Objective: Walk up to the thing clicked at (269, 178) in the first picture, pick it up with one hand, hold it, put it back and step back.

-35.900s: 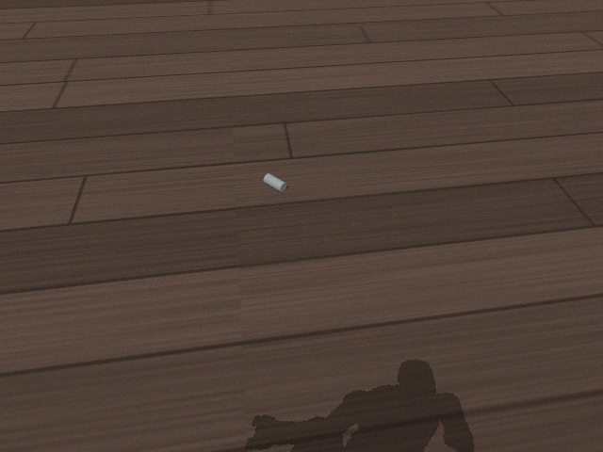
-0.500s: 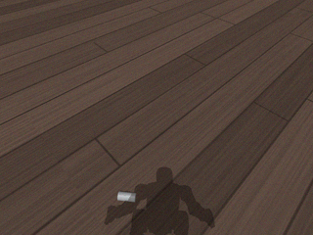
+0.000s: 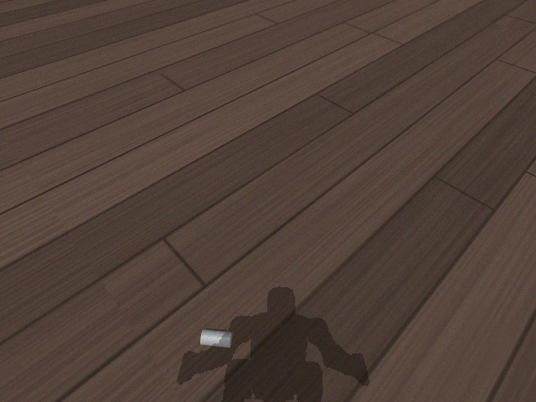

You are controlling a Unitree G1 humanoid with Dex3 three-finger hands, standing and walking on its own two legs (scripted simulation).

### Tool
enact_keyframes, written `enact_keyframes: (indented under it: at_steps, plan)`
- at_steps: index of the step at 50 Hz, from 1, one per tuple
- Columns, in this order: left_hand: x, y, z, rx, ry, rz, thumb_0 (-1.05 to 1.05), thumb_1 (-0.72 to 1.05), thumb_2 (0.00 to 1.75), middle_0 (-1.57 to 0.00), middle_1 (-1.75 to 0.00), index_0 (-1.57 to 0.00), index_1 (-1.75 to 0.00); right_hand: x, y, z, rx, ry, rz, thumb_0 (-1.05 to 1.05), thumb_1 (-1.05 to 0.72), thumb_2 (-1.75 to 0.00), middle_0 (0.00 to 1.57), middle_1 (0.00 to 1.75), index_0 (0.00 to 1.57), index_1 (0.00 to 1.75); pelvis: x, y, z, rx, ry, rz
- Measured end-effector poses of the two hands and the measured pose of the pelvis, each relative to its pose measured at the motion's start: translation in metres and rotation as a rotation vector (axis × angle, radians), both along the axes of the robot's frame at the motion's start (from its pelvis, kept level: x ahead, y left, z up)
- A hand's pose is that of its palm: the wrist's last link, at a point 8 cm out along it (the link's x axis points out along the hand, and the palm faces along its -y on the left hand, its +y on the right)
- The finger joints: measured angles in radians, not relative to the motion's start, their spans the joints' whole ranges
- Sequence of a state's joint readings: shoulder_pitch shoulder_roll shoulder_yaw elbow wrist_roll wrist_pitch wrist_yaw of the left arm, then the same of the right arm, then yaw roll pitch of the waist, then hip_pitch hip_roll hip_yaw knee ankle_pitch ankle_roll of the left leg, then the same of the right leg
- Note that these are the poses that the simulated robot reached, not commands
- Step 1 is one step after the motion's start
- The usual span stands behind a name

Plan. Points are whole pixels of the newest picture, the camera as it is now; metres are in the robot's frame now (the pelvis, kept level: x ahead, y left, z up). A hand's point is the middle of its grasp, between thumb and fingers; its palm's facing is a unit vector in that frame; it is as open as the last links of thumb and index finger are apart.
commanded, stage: stand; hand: left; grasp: from above
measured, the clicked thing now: (216, 338) +0.45 +0.19 -0.76
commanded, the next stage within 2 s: step back in 0.44 s
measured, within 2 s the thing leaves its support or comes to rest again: neither
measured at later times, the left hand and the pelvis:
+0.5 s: hand out of the picture +0.06 +0.25 -0.16, palm faces +0.01 -0.94 -0.34, open 7.4 cm; pelvis -0.01 +0.00 +0.00, yaw +0 degrees
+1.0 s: hand out of the picture +0.05 +0.29 -0.18, palm faces -0.10 -0.93 -0.35, open 7.4 cm; pelvis -0.09 +0.04 -0.02, yaw -3 degrees
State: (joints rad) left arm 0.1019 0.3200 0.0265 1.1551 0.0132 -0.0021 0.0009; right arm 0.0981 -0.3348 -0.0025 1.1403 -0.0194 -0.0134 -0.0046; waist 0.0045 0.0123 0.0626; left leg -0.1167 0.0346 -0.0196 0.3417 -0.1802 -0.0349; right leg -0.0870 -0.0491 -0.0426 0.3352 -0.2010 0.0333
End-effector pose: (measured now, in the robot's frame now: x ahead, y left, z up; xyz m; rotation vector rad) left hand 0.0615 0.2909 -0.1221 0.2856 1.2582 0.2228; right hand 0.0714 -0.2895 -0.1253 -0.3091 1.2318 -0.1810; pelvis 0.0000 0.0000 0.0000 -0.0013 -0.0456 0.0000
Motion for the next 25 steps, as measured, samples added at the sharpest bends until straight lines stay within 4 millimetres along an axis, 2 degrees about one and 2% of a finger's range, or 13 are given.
enact_keyframes:
  at_steps: [22,25]
  plan:
    - [-0.008,0.000,0.001,0.004,0.016,-0.007,0.00,0.91,0.90,-0.20,-0.30,-0.20,-0.30,-0.017,-0.004,-0.002,0.008,0.036,-0.011,0.00,-0.91,-0.90,0.21,0.30,0.20,0.30,-0.003,-0.003,0.000,0.001,0.005,0.001]
    - [-0.008,0.003,0.000,0.009,0.010,0.005,0.00,0.90,0.90,-0.20,-0.30,-0.20,-0.30,-0.017,-0.007,-0.004,0.007,0.039,-0.021,0.00,-0.90,-0.90,0.21,0.30,0.20,0.30,-0.009,-0.003,-0.003,-0.002,0.014,0.001]
